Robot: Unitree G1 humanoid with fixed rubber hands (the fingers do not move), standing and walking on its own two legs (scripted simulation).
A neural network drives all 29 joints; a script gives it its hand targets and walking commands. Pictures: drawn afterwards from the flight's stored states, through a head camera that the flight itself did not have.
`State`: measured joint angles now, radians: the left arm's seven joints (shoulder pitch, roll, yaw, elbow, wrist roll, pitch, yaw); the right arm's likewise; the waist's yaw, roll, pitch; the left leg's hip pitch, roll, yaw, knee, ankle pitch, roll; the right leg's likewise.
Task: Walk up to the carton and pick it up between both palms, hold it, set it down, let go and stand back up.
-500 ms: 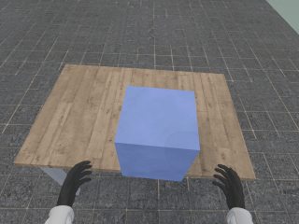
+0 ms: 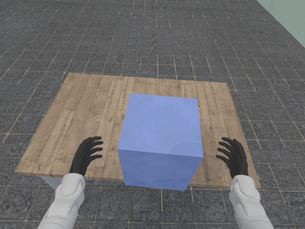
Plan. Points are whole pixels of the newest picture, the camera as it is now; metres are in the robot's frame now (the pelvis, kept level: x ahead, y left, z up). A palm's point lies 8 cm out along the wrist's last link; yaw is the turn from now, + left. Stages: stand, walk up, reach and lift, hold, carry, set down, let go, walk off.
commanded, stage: reach and lift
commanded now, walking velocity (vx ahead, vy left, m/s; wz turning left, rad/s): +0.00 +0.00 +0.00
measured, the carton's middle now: (158, 144) +0.38 +0.01 -0.05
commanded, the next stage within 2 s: none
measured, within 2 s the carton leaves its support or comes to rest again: neither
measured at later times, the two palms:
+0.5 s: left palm (83, 127) +0.34 +0.22 +0.07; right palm (237, 130) +0.36 -0.19 +0.08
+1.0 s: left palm (89, 138) +0.35 +0.22 +0.01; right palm (231, 149) +0.35 -0.20 +0.00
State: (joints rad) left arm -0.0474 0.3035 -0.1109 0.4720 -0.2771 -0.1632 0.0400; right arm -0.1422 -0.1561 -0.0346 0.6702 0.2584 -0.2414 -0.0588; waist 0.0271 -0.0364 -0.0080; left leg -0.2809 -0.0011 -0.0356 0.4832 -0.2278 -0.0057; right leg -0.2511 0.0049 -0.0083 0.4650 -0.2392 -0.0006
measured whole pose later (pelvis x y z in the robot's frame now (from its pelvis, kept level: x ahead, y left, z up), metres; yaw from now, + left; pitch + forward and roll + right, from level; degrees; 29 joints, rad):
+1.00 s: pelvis +0.00 +0.01 +0.00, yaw +0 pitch +7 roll -1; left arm -0.54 0.22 -0.01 1.13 -0.26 -0.34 0.02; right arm -0.50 -0.20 -0.04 1.03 0.27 -0.27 -0.08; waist 0.01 0.03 -0.05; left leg -0.41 0.00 -0.04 0.53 -0.24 -0.01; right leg -0.36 0.01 -0.01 0.48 -0.24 0.01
